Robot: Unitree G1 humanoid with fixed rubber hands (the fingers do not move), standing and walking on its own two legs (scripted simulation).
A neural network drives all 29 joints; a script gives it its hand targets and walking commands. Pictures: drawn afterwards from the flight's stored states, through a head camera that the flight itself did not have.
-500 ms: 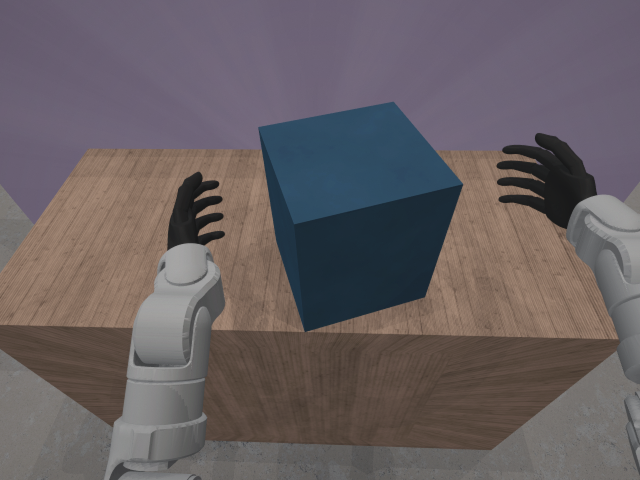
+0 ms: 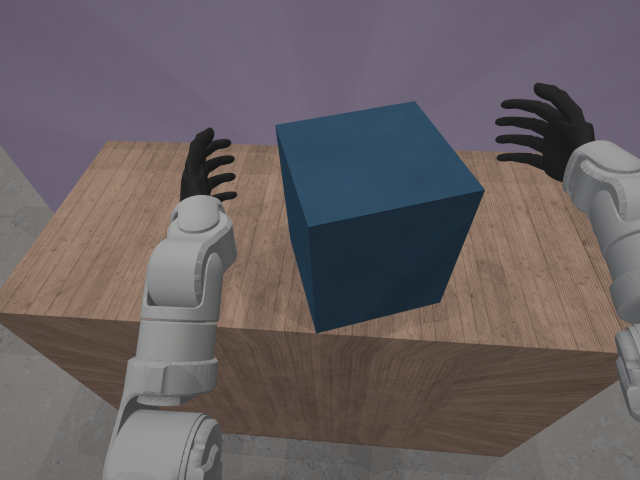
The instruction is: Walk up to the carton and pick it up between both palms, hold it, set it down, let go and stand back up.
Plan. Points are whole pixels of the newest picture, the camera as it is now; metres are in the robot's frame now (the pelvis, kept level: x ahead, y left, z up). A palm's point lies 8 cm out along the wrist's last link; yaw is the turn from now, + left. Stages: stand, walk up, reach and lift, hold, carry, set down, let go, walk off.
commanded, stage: reach and lift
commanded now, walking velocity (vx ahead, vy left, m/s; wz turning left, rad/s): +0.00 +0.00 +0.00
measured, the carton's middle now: (364, 220) +0.49 -0.01 +0.03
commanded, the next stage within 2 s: none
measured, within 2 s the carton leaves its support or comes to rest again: neither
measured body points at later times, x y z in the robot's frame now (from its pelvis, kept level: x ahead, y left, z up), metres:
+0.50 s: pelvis +0.01 +0.00 +0.00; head +0.05 -0.01 +0.45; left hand +0.42 +0.18 +0.15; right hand +0.49 -0.20 +0.16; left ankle +0.05 +0.14 -0.74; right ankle +0.00 -0.10 -0.74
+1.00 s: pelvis +0.01 +0.00 +0.00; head +0.08 -0.01 +0.44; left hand +0.44 +0.18 +0.10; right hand +0.49 -0.19 +0.10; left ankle +0.05 +0.14 -0.74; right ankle +0.00 -0.10 -0.74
